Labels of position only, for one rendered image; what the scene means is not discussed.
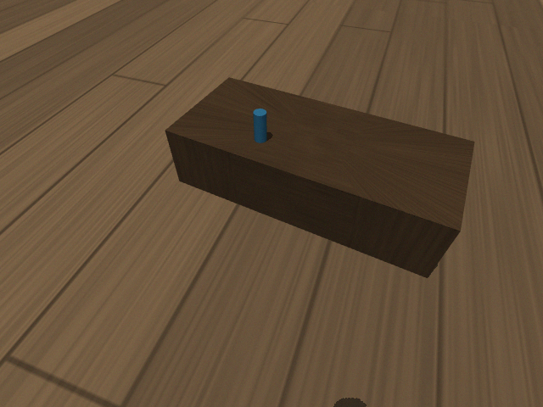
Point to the can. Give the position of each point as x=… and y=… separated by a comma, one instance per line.
x=260, y=125

